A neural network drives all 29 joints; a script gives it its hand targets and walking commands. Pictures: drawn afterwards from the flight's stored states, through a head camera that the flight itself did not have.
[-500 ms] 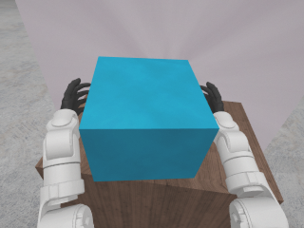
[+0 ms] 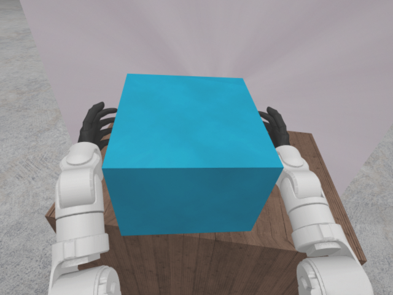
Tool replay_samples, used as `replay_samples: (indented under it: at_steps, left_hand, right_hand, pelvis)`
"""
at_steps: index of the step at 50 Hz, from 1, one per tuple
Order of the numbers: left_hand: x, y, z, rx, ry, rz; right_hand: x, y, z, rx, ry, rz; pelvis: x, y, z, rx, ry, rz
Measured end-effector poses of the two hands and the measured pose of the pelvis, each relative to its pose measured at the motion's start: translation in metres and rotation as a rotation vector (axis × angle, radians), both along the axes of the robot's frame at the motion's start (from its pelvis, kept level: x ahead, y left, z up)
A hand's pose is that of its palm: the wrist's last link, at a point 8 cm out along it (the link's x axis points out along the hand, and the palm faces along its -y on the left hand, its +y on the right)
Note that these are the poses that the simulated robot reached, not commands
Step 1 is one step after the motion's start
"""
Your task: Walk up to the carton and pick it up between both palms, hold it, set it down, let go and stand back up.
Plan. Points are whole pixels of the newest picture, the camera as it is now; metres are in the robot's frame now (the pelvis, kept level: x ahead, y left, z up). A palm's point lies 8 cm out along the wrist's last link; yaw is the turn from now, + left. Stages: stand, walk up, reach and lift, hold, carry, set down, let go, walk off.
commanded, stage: hold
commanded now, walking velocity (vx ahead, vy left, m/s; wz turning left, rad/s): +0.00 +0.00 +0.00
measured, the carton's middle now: (187, 150) +0.40 +0.00 +0.14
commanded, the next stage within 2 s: none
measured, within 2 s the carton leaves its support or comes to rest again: neither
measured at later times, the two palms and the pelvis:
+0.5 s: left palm (88, 144) +0.35 +0.18 +0.20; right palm (277, 143) +0.35 -0.18 +0.18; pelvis +0.00 +0.00 +0.00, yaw +0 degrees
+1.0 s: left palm (88, 145) +0.35 +0.18 +0.19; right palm (276, 144) +0.35 -0.18 +0.18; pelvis +0.00 +0.00 +0.00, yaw +0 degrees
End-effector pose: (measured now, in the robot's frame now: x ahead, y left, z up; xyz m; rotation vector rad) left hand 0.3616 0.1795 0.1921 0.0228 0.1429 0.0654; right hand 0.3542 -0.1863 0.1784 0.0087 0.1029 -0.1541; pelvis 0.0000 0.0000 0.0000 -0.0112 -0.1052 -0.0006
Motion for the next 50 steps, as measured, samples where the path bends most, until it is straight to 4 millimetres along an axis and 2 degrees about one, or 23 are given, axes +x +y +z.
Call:
replay_samples:
  at_steps: [11,18,28,50]
  left_hand:
    - [-0.0077,-0.0007,0.0063,0.01,-0.029,0.011]
    - [-0.0084,0.0002,0.0023,0.006,0.001,0.019]
    - [-0.0063,0.0032,0.0053,-0.001,-0.011,0.018]
    - [-0.0072,0.0036,0.002,0.007,-0.007,0.02]
  right_hand:
    - [-0.0029,-0.0007,0.0079,0.001,-0.029,0.011]
    - [-0.002,0.0,0.0022,0.001,-0.001,0.019]
    - [0.0001,0.003,0.0071,-0.002,-0.013,0.018]
    - [-0.0003,0.0035,0.0039,0.001,-0.01,0.02]
  pelvis:
    - [-0.0006,0.0004,-0.0004,-0.003,-0.013,0.002]
    - [-0.0032,-0.0003,-0.0002,0.0,-0.011,0.002]
    - [-0.0032,-0.0001,-0.0002,-0.001,-0.002,0.007]
    - [0.0003,0.0032,-0.0003,-0.004,-0.005,0.003]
